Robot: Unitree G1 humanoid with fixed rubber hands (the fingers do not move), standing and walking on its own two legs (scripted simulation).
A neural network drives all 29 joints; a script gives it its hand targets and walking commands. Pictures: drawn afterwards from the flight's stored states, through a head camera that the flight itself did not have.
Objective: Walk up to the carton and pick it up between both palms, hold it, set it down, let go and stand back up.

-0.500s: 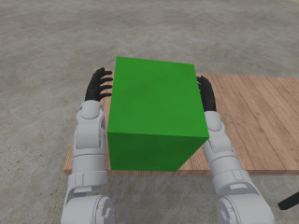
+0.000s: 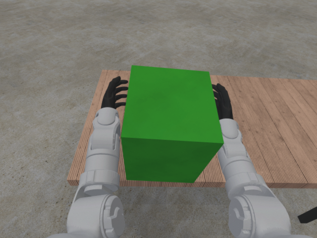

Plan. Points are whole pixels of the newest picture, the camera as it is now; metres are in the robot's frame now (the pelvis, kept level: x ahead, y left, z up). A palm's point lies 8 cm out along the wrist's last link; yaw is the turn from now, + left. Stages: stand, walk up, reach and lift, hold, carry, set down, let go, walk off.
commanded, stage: set down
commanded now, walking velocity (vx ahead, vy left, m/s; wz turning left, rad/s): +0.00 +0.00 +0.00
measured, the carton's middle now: (165, 129) +0.37 +0.00 +0.07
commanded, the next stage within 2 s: none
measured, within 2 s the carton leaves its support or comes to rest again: rests again in 1.98 s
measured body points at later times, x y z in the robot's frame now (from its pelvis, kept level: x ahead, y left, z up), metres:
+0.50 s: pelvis +0.00 +0.01 +0.00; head +0.00 +0.03 +0.45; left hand +0.42 +0.15 +0.12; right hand +0.40 -0.14 +0.11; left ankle -0.03 +0.09 -0.75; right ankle +0.00 -0.09 -0.75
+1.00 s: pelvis +0.02 +0.01 +0.00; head +0.05 +0.03 +0.45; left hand +0.44 +0.15 +0.08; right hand +0.42 -0.15 +0.08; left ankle -0.03 +0.09 -0.75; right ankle +0.00 -0.09 -0.75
